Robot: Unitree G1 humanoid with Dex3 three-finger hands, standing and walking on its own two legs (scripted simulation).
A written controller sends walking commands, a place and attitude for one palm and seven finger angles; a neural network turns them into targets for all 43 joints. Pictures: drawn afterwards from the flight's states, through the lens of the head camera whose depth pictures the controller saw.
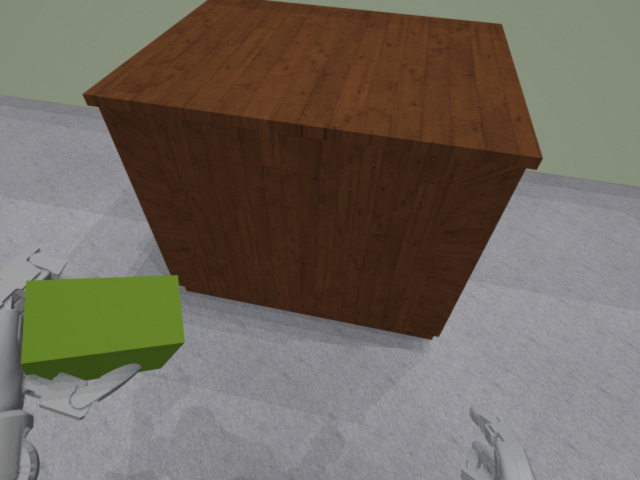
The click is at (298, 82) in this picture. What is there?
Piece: table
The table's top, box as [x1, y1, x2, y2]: [83, 0, 542, 169]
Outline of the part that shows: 83,93 83,96 88,105 536,169 542,158 501,24 268,0 207,0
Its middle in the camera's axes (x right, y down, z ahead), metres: +0.02 -0.49 +1.04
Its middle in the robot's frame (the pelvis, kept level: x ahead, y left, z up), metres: +1.11 +0.04 +0.04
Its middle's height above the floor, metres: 0.81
